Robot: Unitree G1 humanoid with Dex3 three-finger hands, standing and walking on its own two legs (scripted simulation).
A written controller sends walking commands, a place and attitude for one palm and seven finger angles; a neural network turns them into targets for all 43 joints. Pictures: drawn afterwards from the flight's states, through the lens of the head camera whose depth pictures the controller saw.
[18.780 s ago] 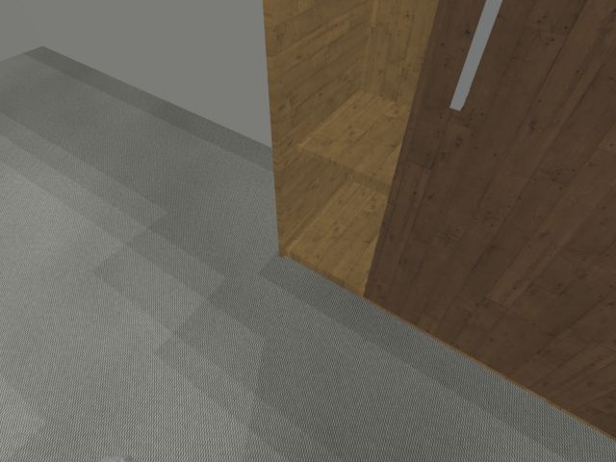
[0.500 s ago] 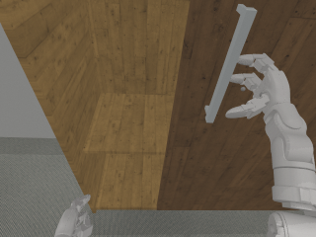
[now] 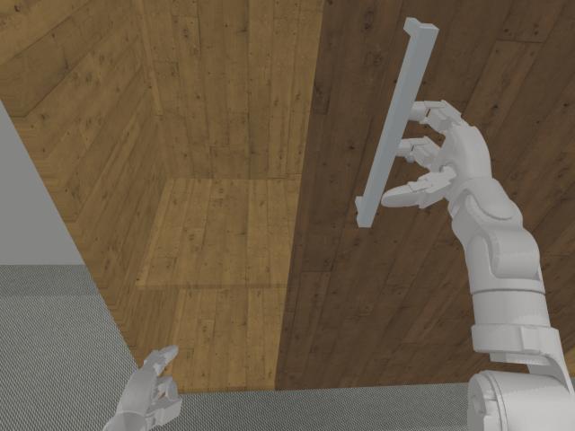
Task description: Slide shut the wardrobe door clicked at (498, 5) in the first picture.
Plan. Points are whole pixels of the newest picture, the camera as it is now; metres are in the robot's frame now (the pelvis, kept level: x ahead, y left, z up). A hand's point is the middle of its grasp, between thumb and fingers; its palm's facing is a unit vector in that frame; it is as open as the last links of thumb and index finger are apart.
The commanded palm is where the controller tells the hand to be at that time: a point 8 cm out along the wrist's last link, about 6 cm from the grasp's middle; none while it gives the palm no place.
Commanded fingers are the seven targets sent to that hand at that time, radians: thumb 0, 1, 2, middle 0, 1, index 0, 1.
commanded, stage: slide the fingers in behind the handle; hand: right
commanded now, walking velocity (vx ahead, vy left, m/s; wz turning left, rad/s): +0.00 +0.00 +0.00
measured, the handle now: (384, 138) +0.43 -0.10 +0.24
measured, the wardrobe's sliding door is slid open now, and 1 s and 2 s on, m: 0.36 0.36 0.36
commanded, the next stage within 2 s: move the hooked fingers beside the handle in 0.26 s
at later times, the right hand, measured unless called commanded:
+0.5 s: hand (407, 166) +0.36 -0.12 +0.25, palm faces -0.07 +1.00 -0.04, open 14.2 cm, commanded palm +0.34 -0.17 +0.24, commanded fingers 0.00 0.50 -0.30 0.30 1.20 0.30 1.20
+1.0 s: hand (417, 159) +0.36 -0.12 +0.26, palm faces -0.06 +1.00 -0.05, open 14.0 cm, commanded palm +0.34 -0.18 +0.24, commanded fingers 0.00 0.50 -0.30 0.30 1.20 0.30 1.20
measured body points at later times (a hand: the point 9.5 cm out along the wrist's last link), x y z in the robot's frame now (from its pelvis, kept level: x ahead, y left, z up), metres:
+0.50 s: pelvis +0.00 +0.00 +0.00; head -0.03 +0.03 +0.45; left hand +0.20 +0.22 -0.08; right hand +0.36 -0.17 +0.25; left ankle -0.01 +0.10 -0.74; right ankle +0.01 -0.10 -0.74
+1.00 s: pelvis +0.00 +0.01 +0.00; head -0.04 +0.04 +0.45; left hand +0.21 +0.23 -0.08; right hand +0.35 -0.18 +0.26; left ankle -0.01 +0.11 -0.74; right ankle +0.01 -0.10 -0.74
